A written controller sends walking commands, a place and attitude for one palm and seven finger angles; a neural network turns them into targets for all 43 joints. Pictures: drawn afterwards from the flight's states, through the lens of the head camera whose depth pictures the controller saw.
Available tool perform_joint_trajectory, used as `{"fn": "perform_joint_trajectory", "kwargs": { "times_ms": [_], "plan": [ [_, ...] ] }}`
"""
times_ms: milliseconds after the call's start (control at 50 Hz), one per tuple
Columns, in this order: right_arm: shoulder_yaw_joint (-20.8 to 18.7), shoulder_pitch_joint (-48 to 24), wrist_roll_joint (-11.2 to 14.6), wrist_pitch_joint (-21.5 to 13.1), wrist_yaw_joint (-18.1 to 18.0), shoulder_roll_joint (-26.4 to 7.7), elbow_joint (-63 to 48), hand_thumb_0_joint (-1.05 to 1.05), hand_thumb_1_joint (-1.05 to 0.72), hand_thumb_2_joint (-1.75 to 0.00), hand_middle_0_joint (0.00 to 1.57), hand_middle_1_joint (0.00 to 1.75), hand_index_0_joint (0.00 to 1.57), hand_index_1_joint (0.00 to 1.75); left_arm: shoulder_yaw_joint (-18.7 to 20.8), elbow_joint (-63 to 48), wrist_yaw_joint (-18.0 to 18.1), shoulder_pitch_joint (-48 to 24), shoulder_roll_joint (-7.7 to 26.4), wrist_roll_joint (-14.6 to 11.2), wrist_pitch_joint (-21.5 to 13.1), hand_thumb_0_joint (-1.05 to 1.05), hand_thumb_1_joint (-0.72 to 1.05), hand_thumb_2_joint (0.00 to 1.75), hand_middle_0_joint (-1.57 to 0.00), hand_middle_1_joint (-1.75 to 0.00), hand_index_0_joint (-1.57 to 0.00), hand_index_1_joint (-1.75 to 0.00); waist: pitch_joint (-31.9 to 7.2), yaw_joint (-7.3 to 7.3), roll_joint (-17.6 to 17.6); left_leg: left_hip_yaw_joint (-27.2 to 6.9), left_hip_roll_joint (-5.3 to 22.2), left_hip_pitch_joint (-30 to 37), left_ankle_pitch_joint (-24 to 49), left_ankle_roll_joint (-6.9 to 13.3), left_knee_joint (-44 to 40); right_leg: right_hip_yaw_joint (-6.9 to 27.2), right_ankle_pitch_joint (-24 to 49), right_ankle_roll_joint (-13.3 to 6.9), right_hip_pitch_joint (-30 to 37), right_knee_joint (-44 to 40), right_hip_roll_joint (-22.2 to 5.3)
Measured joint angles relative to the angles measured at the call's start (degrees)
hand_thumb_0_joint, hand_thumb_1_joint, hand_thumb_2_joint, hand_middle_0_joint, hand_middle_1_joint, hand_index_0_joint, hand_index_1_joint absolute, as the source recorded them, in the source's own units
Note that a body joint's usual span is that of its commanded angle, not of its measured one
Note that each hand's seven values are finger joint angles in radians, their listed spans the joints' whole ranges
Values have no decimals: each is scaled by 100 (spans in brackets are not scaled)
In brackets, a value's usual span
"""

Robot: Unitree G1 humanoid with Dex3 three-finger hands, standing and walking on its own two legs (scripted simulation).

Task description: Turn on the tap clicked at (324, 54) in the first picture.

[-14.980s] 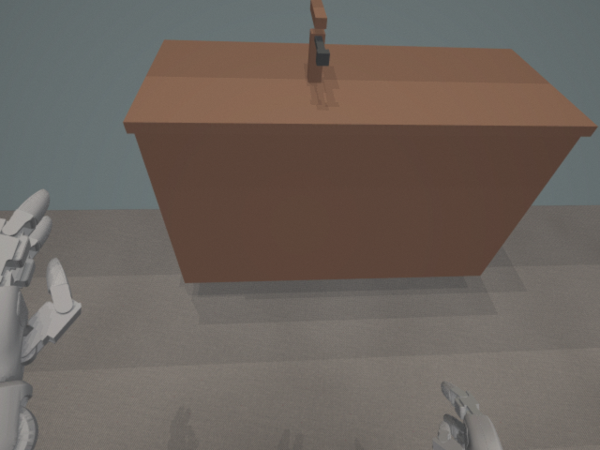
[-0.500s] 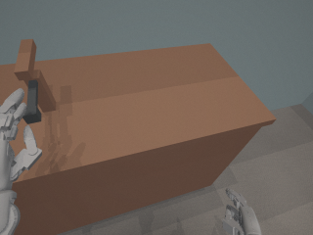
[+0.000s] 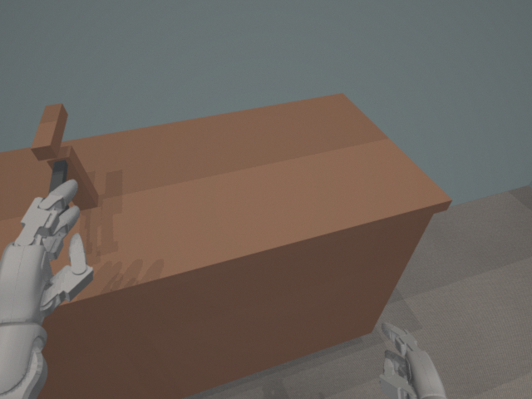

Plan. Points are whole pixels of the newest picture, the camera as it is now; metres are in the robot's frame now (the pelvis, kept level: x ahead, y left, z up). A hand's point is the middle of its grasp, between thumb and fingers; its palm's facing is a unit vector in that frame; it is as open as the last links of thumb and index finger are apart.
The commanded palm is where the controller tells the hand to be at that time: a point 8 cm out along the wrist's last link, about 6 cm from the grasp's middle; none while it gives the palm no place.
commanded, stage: turn the palm inward beside the body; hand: left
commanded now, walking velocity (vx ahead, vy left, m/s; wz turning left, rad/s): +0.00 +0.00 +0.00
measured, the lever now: (54, 208) +0.33 +0.36 +0.13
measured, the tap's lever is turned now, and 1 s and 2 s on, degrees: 3 3 3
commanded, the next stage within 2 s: reach beside the lever's end, fingers flat in 1.92 s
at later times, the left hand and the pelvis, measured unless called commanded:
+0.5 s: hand (90, 264) +0.21 +0.22 +0.18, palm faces +0.50 -0.83 -0.25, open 7.4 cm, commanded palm +0.15 +0.27 +0.18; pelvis -0.01 -0.05 -0.02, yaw +0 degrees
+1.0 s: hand (72, 253) +0.23 +0.25 +0.17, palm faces +0.52 -0.84 -0.18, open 7.4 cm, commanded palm +0.16 +0.28 +0.19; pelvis +0.04 +0.00 -0.01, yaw +1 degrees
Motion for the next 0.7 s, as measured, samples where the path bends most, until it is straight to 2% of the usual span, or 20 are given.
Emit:
{"fn": "perform_joint_trajectory", "kwargs": {
  "times_ms": [40,80,120,160,200,260,320,360,420,480,520,580,640,700],
  "plan": [
    [-30,-77,15,-10,-102,36,-20,2,-90,-90,20,30,20,30,-20,23,209,181,70,-30,-156,1,90,90,-21,-30,-21,-30,25,56,-69,-57,43,-115,1,-67,111,-58,-47,-73,-115,146,32],
    [-72,-115,38,-69,-201,56,28,2,-90,-90,20,30,20,30,111,150,478,90,110,-107,-422,2,89,90,-22,-30,-22,-30,50,175,-127,-141,111,-224,-8,-139,231,-145,-75,-146,-188,237,88],
    [-101,-147,45,-138,-275,34,139,2,-90,-90,20,30,20,30,316,376,703,-214,95,-149,-703,2,89,90,-22,-30,-22,-30,68,276,-140,-270,171,-344,-48,-176,384,-271,-106,-200,-233,310,139],
    [-98,-191,44,-149,-334,-19,276,2,-90,-90,20,30,20,30,514,640,809,-621,94,-134,-826,2,89,90,-22,-30,-22,-30,81,340,-115,-419,203,-450,-108,-168,544,-402,-144,-249,-257,378,176],
    [-86,-257,59,-105,-411,-84,415,2,-90,-90,20,30,20,30,600,909,765,-1026,134,-148,-716,2,89,90,-21,-30,-22,-30,103,387,-51,-560,213,-502,-150,-143,669,-496,-179,-290,-247,429,215],
    [-80,-388,136,11,-551,-174,548,2,-90,-90,20,30,20,30,487,1250,521,-1445,252,-205,-225,2,90,90,-21,-30,-21,-30,147,396,104,-693,209,-501,-224,-125,791,-522,-216,-314,-209,475,284],
    [-113,-528,205,83,-666,-206,583,2,-90,-90,20,30,20,30,261,1399,322,-1590,351,-269,272,1,90,90,-20,-30,-21,-30,167,303,232,-741,167,-512,-351,-142,867,-462,-235,-284,-246,540,312],
    [-148,-593,229,93,-691,-183,564,2,-90,-90,20,30,20,30,206,1314,303,-1516,371,-344,408,2,90,90,-21,-30,-21,-30,150,218,261,-742,133,-554,-407,-169,898,-396,-249,-259,-334,604,323],
    [-211,-562,233,60,-670,-97,497,2,-90,-90,20,30,20,30,302,913,415,-1177,296,-506,272,2,90,90,-21,-30,-21,-30,76,119,216,-727,99,-625,-421,-209,918,-286,-267,-250,-481,689,357],
    [-259,-391,247,46,-637,-56,464,2,-90,-90,20,30,20,30,468,475,582,-767,202,-617,53,2,89,90,-21,-30,-22,-30,-25,93,171,-728,104,-653,-344,-223,934,-227,-310,-282,-541,737,408],
    [-273,-239,257,30,-644,-72,476,2,-90,-90,20,30,20,30,541,279,684,-536,135,-651,7,2,89,90,-21,-30,-22,-30,-70,106,166,-724,109,-631,-399,-249,958,-220,-351,-303,-509,735,415],
    [-276,-44,263,-27,-689,-145,524,2,-90,-90,20,30,20,30,561,148,783,-281,19,-652,112,1,89,90,-21,-30,-22,-30,-90,152,221,-737,82,-568,-481,-230,957,-229,-398,-282,-410,682,389],
    [-253,88,240,-147,-745,-190,558,2,-90,-90,20,30,20,30,477,86,804,-116,-87,-618,228,1,90,90,-21,-30,-21,-30,-87,213,247,-736,16,-510,-495,-194,891,-223,-417,-258,-340,618,324],
    [-197,159,201,-344,-777,-162,535,2,-90,-90,20,30,20,30,310,-52,778,4,-199,-560,156,2,90,90,-21,-30,-21,-30,-80,267,196,-707,-69,-453,-492,-135,786,-188,-449,-213,-312,585,241]
  ]
}}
